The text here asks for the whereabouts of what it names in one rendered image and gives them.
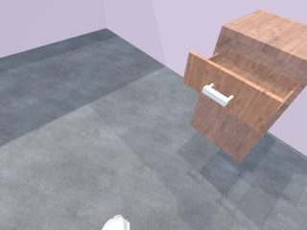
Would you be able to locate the handle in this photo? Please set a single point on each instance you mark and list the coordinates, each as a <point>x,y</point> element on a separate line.
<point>215,95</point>

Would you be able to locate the drawer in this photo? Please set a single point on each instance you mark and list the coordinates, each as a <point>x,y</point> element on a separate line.
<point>258,91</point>

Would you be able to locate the left robot thigh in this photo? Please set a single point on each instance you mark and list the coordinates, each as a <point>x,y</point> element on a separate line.
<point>117,224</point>

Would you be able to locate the cabinet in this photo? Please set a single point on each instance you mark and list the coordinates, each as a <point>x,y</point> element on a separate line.
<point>272,40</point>

